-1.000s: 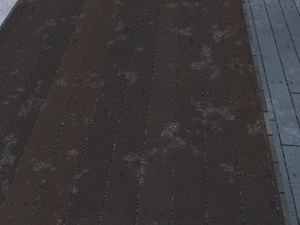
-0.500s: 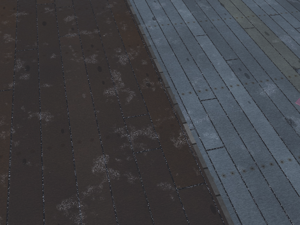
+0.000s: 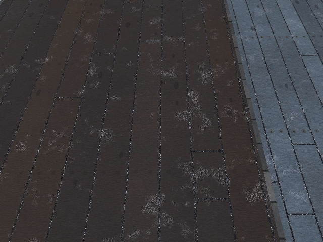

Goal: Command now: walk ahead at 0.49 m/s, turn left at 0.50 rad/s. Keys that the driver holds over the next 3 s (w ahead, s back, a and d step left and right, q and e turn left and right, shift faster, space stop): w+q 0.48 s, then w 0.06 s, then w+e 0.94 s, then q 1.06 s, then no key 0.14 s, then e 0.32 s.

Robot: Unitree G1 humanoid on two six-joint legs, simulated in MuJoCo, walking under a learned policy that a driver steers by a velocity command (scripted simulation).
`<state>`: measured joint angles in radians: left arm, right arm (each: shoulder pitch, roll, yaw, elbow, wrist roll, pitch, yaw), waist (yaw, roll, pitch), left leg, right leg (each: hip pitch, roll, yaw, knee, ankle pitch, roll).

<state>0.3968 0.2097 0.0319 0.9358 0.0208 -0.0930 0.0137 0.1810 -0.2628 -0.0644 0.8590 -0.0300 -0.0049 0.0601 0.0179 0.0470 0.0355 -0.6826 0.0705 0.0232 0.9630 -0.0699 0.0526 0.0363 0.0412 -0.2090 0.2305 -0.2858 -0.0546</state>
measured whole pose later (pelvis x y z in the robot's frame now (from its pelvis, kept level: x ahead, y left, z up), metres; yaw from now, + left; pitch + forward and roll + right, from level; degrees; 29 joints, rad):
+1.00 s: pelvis +0.56 +0.07 +0.00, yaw +12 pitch +0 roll +0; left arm 0.40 0.25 0.05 0.90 0.00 -0.05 -0.01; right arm 0.15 -0.26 -0.02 0.78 -0.05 -0.04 0.02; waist 0.03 0.04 0.05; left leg -0.59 0.07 -0.05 0.97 -0.23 -0.02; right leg -0.14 0.14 0.06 0.31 -0.16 -0.12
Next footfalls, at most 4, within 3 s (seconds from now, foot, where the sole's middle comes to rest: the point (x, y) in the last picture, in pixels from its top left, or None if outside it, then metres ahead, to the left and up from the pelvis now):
0.18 left None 0.25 0.08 -0.78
0.72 right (171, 212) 0.60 0.03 -0.78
1.26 left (126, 161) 0.86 0.25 -0.78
1.74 right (171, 130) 1.05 0.03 -0.78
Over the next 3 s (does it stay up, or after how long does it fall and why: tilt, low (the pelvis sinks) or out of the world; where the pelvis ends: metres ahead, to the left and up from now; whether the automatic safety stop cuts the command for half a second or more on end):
stays up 0.91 0.12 0.00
